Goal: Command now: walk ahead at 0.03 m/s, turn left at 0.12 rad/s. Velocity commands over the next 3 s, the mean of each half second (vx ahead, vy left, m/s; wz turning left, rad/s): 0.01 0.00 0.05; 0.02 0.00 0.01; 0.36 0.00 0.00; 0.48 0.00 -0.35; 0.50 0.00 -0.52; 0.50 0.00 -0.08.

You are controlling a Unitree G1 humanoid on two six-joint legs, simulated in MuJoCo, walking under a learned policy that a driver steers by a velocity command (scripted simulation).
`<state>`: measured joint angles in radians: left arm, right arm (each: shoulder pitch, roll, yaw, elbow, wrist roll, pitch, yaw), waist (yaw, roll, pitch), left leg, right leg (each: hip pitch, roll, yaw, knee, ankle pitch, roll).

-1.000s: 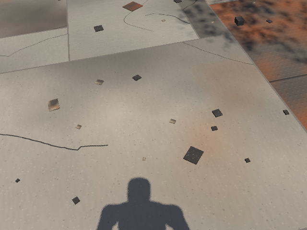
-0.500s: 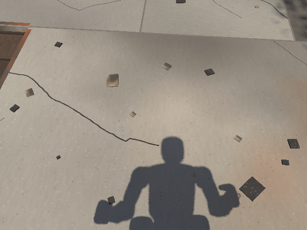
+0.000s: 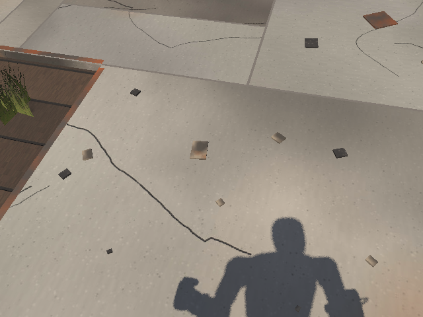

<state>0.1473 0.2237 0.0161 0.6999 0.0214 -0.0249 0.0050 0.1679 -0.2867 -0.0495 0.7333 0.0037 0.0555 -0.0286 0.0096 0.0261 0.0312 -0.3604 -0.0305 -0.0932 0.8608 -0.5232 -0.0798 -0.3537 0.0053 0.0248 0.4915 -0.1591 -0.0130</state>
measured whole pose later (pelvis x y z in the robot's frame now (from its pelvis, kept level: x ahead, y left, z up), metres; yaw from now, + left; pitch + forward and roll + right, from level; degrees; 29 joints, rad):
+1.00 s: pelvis +0.03 +0.03 +0.00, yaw -1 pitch -2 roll +0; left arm 0.22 0.22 0.05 1.07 -0.01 0.01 0.05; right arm 0.31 -0.20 -0.02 1.04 0.01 -0.01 -0.04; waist 0.00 -0.01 0.02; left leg -0.12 -0.01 -0.04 0.52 -0.37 0.01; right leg -0.28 -0.02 0.05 0.59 -0.34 0.02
